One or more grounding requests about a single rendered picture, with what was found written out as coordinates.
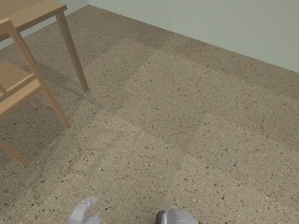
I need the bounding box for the left robot hand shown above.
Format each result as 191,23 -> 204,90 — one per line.
68,196 -> 101,224

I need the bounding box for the table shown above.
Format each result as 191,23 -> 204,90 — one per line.
0,0 -> 89,91

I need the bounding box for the right robot foot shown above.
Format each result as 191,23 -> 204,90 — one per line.
155,210 -> 165,224

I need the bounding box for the right robot thigh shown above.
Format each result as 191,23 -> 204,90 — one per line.
162,208 -> 199,224

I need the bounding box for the chair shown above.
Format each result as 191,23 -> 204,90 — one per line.
0,18 -> 70,166

